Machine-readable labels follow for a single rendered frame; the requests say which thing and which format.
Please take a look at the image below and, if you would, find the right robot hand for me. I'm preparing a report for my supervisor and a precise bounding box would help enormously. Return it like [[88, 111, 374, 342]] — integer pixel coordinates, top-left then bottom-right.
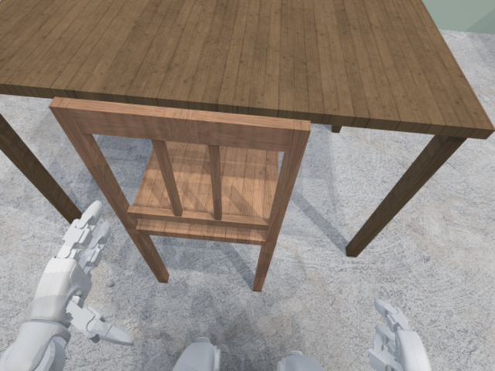
[[368, 298, 432, 371]]

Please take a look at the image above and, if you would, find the left robot hand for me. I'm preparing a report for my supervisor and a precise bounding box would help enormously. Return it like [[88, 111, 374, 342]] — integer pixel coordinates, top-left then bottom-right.
[[30, 200, 135, 346]]

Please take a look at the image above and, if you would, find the robot left forearm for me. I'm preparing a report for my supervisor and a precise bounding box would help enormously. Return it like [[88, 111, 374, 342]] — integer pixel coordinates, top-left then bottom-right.
[[0, 320, 71, 371]]

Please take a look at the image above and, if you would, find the robot right thigh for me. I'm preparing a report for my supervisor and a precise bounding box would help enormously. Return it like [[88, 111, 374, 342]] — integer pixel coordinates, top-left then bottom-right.
[[277, 355, 325, 371]]

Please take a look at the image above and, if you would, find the table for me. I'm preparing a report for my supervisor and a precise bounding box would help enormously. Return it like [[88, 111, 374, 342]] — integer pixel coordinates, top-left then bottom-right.
[[0, 0, 495, 257]]

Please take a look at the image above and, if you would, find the robot thigh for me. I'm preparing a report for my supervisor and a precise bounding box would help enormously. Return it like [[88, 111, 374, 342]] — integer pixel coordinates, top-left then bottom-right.
[[172, 342, 220, 371], [277, 355, 325, 371]]

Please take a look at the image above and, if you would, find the robot left thigh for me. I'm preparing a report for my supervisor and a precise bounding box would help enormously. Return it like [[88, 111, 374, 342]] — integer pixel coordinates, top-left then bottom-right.
[[172, 342, 220, 371]]

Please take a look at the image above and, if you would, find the chair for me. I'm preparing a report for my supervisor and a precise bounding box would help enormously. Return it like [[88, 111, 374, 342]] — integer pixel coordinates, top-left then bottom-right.
[[48, 97, 311, 292]]

